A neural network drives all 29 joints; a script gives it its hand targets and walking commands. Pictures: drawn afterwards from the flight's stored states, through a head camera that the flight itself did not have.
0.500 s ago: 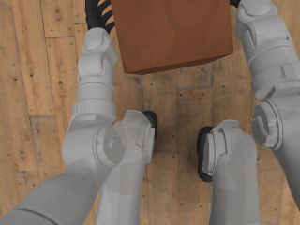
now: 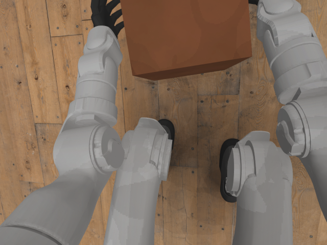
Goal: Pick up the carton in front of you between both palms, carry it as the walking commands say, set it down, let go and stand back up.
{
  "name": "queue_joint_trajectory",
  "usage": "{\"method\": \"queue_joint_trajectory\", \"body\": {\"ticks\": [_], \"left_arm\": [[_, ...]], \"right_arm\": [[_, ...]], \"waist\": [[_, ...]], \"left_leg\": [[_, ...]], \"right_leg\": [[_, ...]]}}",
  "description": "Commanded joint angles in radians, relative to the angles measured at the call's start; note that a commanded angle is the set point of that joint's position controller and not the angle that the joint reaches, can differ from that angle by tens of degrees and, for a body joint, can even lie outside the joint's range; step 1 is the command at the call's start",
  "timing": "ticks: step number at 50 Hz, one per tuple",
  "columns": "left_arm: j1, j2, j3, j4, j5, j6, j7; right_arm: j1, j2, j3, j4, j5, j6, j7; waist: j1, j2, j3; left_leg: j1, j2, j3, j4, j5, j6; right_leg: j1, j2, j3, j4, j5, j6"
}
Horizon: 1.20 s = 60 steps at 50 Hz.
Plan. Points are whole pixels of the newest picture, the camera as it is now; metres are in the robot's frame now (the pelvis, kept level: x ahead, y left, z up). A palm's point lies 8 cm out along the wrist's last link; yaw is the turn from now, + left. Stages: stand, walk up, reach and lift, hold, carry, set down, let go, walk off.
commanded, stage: set down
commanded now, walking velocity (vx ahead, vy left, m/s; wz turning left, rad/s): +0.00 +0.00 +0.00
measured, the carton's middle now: (183, 27) +0.52 +0.06 -0.24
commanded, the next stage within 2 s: let go in 1.98 s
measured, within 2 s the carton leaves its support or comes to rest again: rests again in 0.32 s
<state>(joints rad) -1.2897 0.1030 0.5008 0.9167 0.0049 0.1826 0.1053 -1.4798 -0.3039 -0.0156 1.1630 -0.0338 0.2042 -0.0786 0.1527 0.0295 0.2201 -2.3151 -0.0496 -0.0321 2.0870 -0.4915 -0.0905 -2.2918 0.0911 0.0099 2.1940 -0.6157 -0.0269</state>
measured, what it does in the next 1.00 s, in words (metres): stands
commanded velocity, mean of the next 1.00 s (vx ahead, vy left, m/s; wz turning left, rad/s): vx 0.00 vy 0.00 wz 0.00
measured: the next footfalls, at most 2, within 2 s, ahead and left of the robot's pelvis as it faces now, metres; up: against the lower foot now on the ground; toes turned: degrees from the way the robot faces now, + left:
none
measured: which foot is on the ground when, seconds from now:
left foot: down 0.00-1.00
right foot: down 0.00-1.00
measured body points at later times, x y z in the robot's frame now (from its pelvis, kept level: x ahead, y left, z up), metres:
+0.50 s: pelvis +0.00 +0.00 +0.00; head +0.36 -0.03 +0.25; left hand +0.51 +0.23 -0.17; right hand +0.56 -0.08 -0.19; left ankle +0.13 +0.14 -0.34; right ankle +0.09 -0.10 -0.34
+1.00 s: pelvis +0.00 +0.01 +0.00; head +0.37 -0.01 +0.25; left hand +0.50 +0.24 -0.18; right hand +0.59 -0.14 -0.18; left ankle +0.13 +0.14 -0.34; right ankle +0.09 -0.10 -0.34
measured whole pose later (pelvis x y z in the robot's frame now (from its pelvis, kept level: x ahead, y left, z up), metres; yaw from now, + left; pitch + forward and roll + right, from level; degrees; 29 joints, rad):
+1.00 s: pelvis +0.00 +0.01 +0.00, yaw +0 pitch +37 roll +4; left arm -1.29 0.21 0.34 1.07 -0.17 0.01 0.14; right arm -1.54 -0.51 0.15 1.19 0.18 0.09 0.00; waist 0.13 0.02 0.34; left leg -2.27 -0.04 0.01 2.11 -0.50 -0.06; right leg -2.24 0.10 0.05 2.22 -0.63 0.00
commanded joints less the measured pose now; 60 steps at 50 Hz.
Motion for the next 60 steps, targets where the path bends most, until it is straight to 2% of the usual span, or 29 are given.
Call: {"method": "queue_joint_trajectory", "body": {"ticks": [1,8,22,28,31,33,35,36,39,43,46,48,51,55,57,60], "left_arm": [[-0.533,-0.823,-0.289,-0.075,-0.063,-0.015,-0.232],[-0.500,-0.770,-0.229,-0.010,-0.014,-0.007,-0.243],[-0.470,-0.652,-0.165,0.035,0.010,-0.022,-0.250],[-0.454,-0.598,-0.146,0.055,0.008,-0.032,-0.234],[-0.413,-0.518,-0.116,0.073,0.009,-0.045,-0.206],[-0.338,-0.347,-0.069,0.091,0.005,-0.070,-0.158],[-0.205,-0.016,-0.012,0.124,-0.003,-0.111,-0.071],[-0.186,0.093,-0.020,0.137,-0.029,-0.130,-0.033],[-0.186,0.176,-0.070,0.184,-0.108,-0.161,0.004],[-0.226,0.216,-0.126,0.118,-0.161,-0.201,0.019],[-0.210,0.225,-0.158,0.092,-0.182,-0.205,0.025],[-0.186,0.232,-0.160,0.053,-0.182,-0.199,0.033],[-0.144,0.227,-0.164,-0.037,-0.188,-0.183,0.051],[-0.092,0.214,-0.193,-0.205,-0.209,-0.143,0.083],[-0.065,0.199,-0.201,-0.246,-0.208,-0.112,0.095],[-0.041,0.161,-0.197,-0.248,-0.188,-0.079,0.098]], "right_arm": [[-0.498,0.802,0.147,-0.187,0.053,-0.083,0.208],[-0.451,0.746,0.090,-0.126,0.002,-0.069,0.232],[-0.327,0.632,0.009,-0.068,-0.099,-0.051,0.231],[-0.319,0.562,-0.002,-0.061,-0.120,-0.048,0.224],[-0.328,0.445,-0.009,-0.063,-0.119,-0.059,0.203],[-0.316,0.247,-0.027,-0.060,-0.108,-0.075,0.162],[-0.269,-0.111,-0.066,-0.058,-0.090,-0.100,0.083],[-0.283,-0.214,-0.048,-0.061,-0.056,-0.112,0.051],[-0.358,-0.245,0.042,-0.059,0.061,-0.130,0.033],[-0.420,-0.185,0.148,-0.105,0.194,-0.146,0.064],[-0.402,-0.185,0.181,-0.100,0.239,-0.140,0.081],[-0.369,-0.211,0.172,-0.082,0.236,-0.133,0.081],[-0.328,-0.254,0.133,-0.083,0.200,-0.125,0.067],[-0.318,-0.297,0.066,-0.194,0.153,-0.100,0.040],[-0.304,-0.301,0.036,-0.220,0.138,-0.077,0.036],[-0.273,-0.285,0.000,-0.195,0.122,-0.058,0.046]], "waist": [[-0.027,-0.202,-1.002],[-0.048,-0.178,-0.858],[-0.107,-0.126,-0.719],[-0.117,-0.119,-0.691],[-0.116,-0.118,-0.695],[-0.107,-0.118,-0.714],[-0.100,-0.127,-0.753],[-0.092,-0.134,-0.787],[-0.040,-0.181,-0.831],[0.051,-0.218,-0.886],[0.083,-0.220,-0.946],[0.087,-0.213,-0.999],[0.067,-0.212,-1.137],[0.029,-0.210,-1.392],[0.020,-0.206,-1.392],[0.014,-0.185,-1.247]], "left_leg": [[0.489,-0.057,0.124,-0.055,0.292,0.032],[0.448,-0.063,0.111,-0.056,0.232,0.044],[0.368,-0.067,0.096,-0.040,0.200,0.034],[0.372,-0.062,0.098,-0.035,0.186,0.027],[0.408,-0.050,0.103,-0.031,0.192,0.014],[0.449,-0.035,0.111,-0.031,0.211,0.001],[0.492,-0.014,0.116,-0.036,0.231,-0.011],[0.510,-0.007,0.111,-0.038,0.249,-0.006],[0.504,0.004,0.104,-0.039,0.283,0.013],[0.504,0.031,0.098,-0.046,0.339,0.032],[0.542,0.042,0.102,-0.057,0.361,0.033],[0.583,0.041,0.105,-0.070,0.369,0.031],[0.671,0.029,0.111,-0.096,0.391,0.025],[0.838,0.006,0.121,-0.146,0.421,0.024],[0.846,-0.005,0.131,-0.184,0.385,0.026],[0.788,-0.012,0.137,-0.242,0.308,0.025]], "right_leg": [[0.531,0.028,0.022,-0.239,0.310,-0.005],[0.420,0.023,0.025,-0.236,0.244,-0.020],[0.392,0.007,0.054,-0.228,0.258,-0.038],[0.401,-0.001,0.065,-0.222,0.250,-0.037],[0.419,-0.010,0.066,-0.219,0.247,-0.027],[0.447,-0.025,0.065,-0.217,0.253,-0.016],[0.490,-0.049,0.064,-0.218,0.258,0.000],[0.510,-0.057,0.069,-0.219,0.270,0.006],[0.509,-0.073,0.072,-0.204,0.285,0.017],[0.509,-0.088,0.084,-0.185,0.307,0.028],[0.538,-0.087,0.079,-0.180,0.309,0.033],[0.560,-0.084,0.069,-0.185,0.300,0.033],[0.632,-0.077,0.043,-0.199,0.311,0.030],[0.757,-0.050,0.003,-0.242,0.331,0.022],[0.762,-0.041,-0.009,-0.282,0.298,0.017],[0.679,-0.038,-0.019,-0.346,0.222,0.010]]}}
